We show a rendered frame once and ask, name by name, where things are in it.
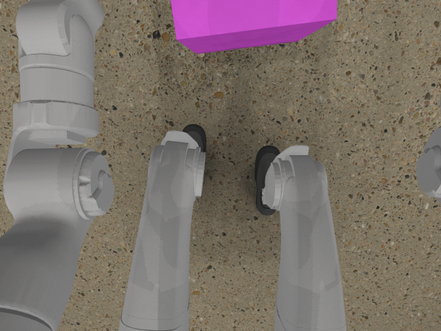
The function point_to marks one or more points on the right robot upper arm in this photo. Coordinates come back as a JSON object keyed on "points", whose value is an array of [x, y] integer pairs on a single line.
{"points": [[428, 168]]}

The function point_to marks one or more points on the left robot forearm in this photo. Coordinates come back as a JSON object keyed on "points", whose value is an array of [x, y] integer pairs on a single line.
{"points": [[56, 65]]}

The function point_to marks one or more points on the carton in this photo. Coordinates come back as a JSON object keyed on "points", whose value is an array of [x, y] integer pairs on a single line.
{"points": [[217, 25]]}

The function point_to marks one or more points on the robot right thigh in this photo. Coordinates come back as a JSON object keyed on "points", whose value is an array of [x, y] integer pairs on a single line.
{"points": [[309, 294]]}

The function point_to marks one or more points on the left robot shin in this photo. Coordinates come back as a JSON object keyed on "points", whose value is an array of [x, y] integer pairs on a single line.
{"points": [[171, 135]]}

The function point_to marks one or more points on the left robot upper arm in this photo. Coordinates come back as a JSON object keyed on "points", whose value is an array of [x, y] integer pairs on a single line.
{"points": [[53, 194]]}

